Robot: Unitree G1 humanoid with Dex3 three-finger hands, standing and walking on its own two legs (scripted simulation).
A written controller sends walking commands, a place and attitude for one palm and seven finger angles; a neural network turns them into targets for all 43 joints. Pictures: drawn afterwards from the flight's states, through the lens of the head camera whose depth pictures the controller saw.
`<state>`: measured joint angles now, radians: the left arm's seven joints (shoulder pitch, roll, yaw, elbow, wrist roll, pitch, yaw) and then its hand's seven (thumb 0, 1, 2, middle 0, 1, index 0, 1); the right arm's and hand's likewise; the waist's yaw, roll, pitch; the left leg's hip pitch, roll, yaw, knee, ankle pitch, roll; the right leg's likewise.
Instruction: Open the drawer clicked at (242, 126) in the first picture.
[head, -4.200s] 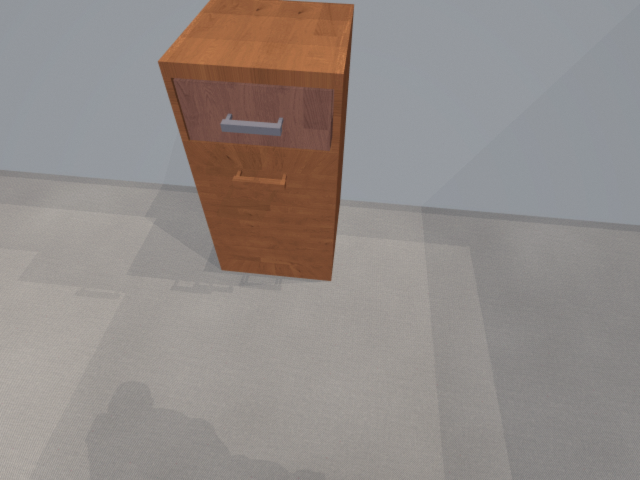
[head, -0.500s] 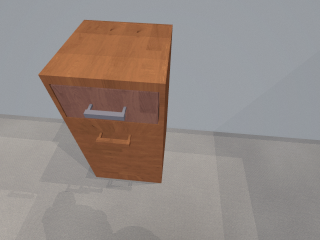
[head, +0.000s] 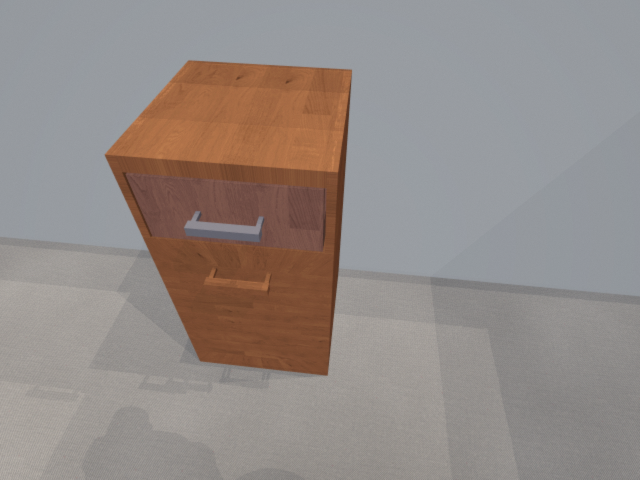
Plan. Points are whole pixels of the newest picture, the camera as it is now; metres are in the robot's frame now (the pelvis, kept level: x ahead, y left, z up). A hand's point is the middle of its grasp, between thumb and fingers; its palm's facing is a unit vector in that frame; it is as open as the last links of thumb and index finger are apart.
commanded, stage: shuffle to correct the standing spot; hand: left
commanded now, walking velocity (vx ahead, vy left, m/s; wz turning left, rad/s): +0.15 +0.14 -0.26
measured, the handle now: (226, 224) +0.59 +0.23 -0.07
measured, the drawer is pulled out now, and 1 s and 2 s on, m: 0.00 0.00 0.00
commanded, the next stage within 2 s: come to a stop and stand still in 0.28 s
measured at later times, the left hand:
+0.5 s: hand out of the picture +0.06 +0.20 -0.18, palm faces +0.05 -0.98 -0.20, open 7.3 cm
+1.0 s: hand out of the picture +0.04 +0.18 -0.17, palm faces +0.01 -0.98 -0.18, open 7.3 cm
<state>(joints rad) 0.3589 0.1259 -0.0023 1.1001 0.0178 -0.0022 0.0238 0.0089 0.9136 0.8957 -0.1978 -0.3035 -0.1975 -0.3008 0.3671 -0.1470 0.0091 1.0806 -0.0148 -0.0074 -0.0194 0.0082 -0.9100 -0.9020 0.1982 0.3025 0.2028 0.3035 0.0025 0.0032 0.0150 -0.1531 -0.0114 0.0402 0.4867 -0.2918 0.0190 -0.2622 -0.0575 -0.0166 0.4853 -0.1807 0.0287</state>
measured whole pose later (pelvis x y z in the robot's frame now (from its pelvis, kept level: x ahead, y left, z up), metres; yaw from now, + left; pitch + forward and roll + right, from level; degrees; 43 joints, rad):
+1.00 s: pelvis +0.05 +0.02 +0.00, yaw -2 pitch -2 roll +0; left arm 0.31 0.11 0.01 1.11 0.02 0.00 0.04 0.02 0.94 0.90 -0.20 -0.30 -0.20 -0.30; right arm 0.31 -0.12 0.00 1.13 -0.01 -0.02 -0.04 0.01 -0.91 -0.90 0.20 0.30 0.20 0.30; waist 0.00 0.01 0.04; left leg -0.10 -0.01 0.10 0.41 -0.28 0.04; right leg -0.21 -0.03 -0.06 0.46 -0.22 0.00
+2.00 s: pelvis +0.04 +0.02 +0.00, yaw -1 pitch -2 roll -1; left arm 0.30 0.16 0.00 1.04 0.01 -0.02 0.04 0.01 0.92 0.90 -0.20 -0.30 -0.20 -0.30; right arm 0.34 -0.15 0.00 1.06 -0.02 -0.02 -0.03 0.01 -0.91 -0.90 0.20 0.30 0.20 0.30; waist -0.01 0.00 -0.03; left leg -0.16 0.00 0.08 0.52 -0.33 0.04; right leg -0.22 -0.02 -0.09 0.48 -0.23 0.00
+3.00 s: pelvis +0.04 +0.03 -0.04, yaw +0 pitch +10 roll +1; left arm 0.26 0.35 -0.06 -0.03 1.02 -0.05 0.37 0.01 0.21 0.60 -0.27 -0.75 -0.27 -0.75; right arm 0.07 -0.20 0.02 0.50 -0.05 0.13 0.04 0.01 -0.91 -0.90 0.20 0.30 0.20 0.30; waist 0.09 0.05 -0.11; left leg -0.57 -0.04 0.08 0.85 -0.47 0.06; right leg -0.64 0.04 -0.04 0.86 -0.41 -0.07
